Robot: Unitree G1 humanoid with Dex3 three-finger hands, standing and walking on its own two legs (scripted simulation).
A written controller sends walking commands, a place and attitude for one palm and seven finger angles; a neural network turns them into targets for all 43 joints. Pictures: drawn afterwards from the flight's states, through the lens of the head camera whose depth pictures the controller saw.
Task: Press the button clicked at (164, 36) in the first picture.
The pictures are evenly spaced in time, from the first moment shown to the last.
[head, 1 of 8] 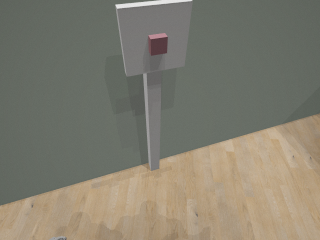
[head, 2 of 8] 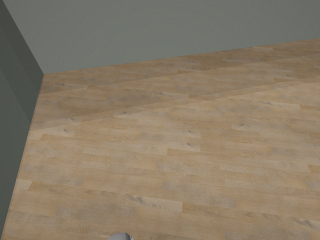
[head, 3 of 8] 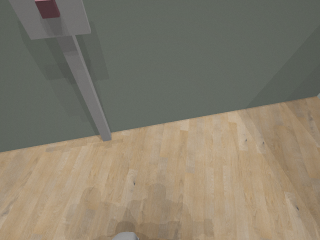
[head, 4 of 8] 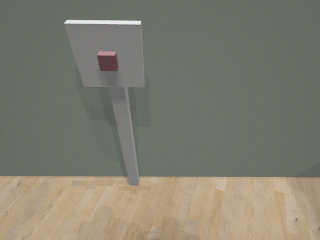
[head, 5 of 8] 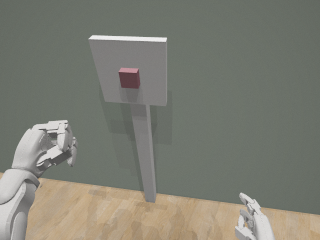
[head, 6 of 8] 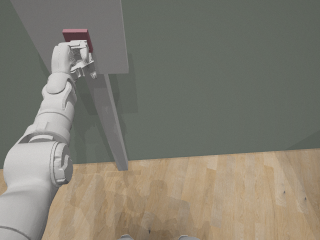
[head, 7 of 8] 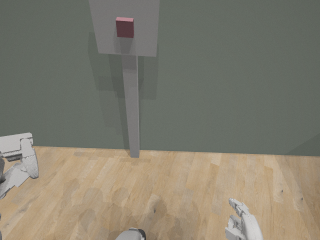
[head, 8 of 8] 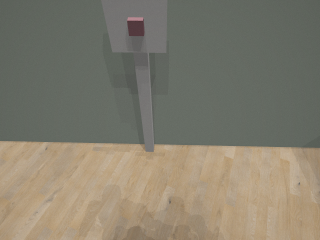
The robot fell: no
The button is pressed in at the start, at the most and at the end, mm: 0 13 0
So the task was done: yes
